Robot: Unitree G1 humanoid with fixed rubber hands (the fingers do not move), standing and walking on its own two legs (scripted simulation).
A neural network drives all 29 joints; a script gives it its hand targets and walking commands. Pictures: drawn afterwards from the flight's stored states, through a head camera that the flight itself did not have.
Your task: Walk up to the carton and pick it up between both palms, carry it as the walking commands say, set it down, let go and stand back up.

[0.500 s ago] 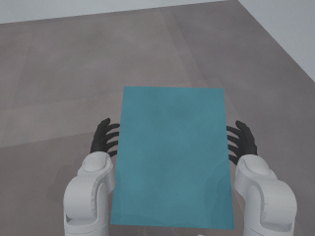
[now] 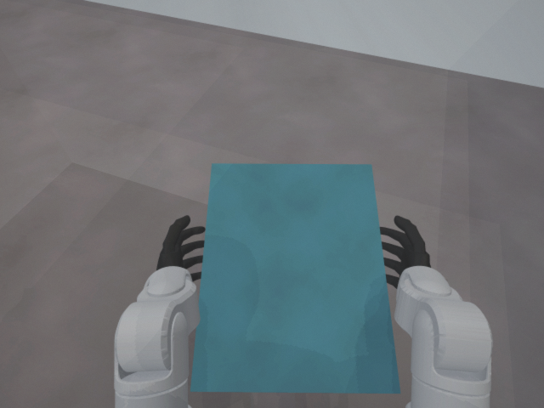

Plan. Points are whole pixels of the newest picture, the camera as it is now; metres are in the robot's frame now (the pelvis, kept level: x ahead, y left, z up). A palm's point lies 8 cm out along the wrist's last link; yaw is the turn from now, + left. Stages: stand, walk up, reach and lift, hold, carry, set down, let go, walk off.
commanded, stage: carry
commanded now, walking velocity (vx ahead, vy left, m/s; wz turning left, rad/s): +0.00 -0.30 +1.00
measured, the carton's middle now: (289, 279) +0.32 +0.00 +0.01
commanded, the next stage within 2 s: none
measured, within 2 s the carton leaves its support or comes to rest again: neither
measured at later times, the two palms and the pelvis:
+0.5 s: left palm (179, 374) +0.17 +0.12 +0.11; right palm (426, 270) +0.28 -0.16 +0.12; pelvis -0.03 -0.12 +0.01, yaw +22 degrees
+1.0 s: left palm (209, 398) +0.14 +0.08 +0.13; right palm (472, 291) +0.25 -0.20 +0.13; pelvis -0.05 -0.15 +0.02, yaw +22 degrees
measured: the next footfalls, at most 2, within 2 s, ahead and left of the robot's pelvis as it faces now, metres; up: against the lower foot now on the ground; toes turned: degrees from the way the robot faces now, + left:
right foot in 0.18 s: +0.07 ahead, -0.21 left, +0.00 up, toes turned +31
left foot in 0.44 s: -0.05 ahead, -0.04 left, +0.00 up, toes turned +16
